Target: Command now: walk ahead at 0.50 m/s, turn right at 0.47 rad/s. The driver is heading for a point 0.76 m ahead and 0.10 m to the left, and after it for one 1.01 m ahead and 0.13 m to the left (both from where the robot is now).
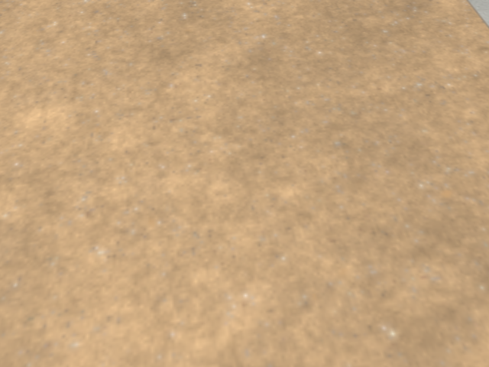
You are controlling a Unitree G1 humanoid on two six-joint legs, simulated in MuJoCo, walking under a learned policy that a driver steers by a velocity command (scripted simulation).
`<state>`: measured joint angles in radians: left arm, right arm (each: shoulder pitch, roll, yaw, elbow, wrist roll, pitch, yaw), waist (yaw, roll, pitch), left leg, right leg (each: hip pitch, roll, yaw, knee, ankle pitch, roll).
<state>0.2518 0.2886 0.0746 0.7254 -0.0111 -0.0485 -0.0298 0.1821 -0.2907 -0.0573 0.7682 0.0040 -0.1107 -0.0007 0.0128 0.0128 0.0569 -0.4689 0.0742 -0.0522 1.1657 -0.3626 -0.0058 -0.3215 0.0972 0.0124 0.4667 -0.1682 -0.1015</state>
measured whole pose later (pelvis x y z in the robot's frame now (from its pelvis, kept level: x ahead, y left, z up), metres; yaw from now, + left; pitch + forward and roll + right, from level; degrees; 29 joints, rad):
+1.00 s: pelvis +0.57 +0.00 +0.00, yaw +0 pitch +2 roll -1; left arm 0.14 0.25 0.05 0.71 0.01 -0.09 -0.02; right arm 0.34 -0.30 -0.05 0.87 0.03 -0.05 -0.01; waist -0.03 0.03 0.03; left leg -0.39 0.03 -0.06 1.15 -0.42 0.01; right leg -0.35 0.00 -0.08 0.48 -0.16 -0.03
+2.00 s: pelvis +0.76 +0.00 +0.00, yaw +28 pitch +1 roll +1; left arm 0.18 0.25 0.05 0.80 0.01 0.00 0.02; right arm 0.19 -0.31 -0.08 0.66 0.00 0.05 -0.03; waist 0.03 0.03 0.03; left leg -0.39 -0.04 -0.11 0.85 -0.43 -0.08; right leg -0.25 -0.02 0.03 0.47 -0.24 -0.01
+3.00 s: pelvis +0.74 +0.02 +0.00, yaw +28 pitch -2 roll +0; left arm 0.21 0.23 0.03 1.09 0.00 0.01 0.04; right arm 0.25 -0.22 -0.02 0.98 0.00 0.00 -0.03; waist 0.02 0.00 0.04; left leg -0.17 -0.02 -0.06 0.50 -0.30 0.00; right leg -0.21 -0.03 0.03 0.50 -0.26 0.04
